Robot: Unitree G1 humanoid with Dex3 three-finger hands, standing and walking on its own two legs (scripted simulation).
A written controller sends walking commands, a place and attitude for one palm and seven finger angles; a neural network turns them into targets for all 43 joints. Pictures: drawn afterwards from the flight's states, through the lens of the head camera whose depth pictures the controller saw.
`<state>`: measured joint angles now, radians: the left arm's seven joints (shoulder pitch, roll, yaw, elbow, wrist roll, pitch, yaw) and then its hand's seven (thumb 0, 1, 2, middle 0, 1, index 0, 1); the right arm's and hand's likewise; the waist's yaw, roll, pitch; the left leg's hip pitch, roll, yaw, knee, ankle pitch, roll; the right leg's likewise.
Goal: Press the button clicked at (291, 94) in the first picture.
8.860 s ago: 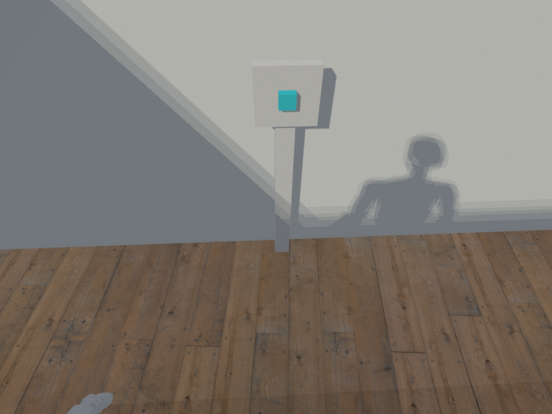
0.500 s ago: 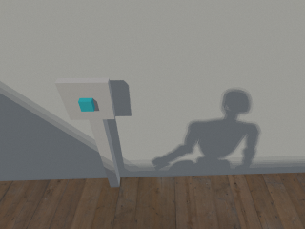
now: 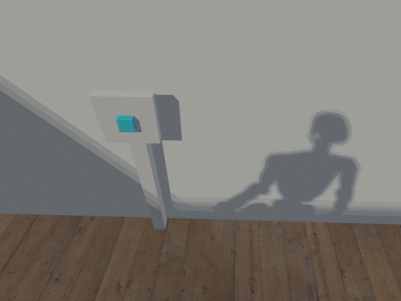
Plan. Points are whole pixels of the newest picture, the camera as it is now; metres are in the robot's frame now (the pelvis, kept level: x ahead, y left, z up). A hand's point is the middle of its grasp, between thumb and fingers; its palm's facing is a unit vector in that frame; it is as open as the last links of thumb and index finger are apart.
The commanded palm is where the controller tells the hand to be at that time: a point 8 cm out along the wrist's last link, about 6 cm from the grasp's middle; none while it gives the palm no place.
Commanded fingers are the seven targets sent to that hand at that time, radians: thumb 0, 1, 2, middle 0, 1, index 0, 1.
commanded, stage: look again from close up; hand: left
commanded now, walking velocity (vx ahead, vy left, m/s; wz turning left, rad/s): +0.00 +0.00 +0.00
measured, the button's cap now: (126, 123) +0.59 +0.26 +0.01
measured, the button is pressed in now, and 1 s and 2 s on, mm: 0 0 0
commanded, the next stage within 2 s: shuffle to correct the standing spot in 0.58 s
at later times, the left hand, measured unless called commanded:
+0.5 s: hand out of the picture +0.02 +0.24 -0.16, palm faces +0.01 -0.95 -0.30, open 7.4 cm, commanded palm none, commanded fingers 0.00 0.90 0.90 -0.20 -0.30 -0.20 -0.30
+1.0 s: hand out of the picture +0.02 +0.22 -0.17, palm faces +0.01 -0.98 -0.19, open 7.4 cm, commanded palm none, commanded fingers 0.00 0.90 0.90 -0.20 -0.30 -0.20 -0.30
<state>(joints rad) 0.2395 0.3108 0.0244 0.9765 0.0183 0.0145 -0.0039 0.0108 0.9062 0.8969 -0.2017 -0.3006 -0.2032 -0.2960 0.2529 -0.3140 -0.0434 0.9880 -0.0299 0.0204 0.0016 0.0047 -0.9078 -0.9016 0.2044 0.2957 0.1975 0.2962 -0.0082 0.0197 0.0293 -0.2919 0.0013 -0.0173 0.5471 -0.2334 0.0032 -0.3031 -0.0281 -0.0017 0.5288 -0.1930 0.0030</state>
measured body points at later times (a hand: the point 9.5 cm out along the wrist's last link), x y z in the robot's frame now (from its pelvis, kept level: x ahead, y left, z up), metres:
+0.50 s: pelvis -0.01 +0.01 +0.00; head -0.01 +0.01 +0.45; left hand +0.02 +0.29 -0.14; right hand +0.04 -0.28 -0.14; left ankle +0.07 +0.13 -0.73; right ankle +0.08 -0.13 -0.73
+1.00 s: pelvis +0.02 +0.03 +0.01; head +0.02 +0.04 +0.46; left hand +0.02 +0.27 -0.15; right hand +0.04 -0.21 -0.15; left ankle +0.07 +0.13 -0.73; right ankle +0.07 -0.13 -0.72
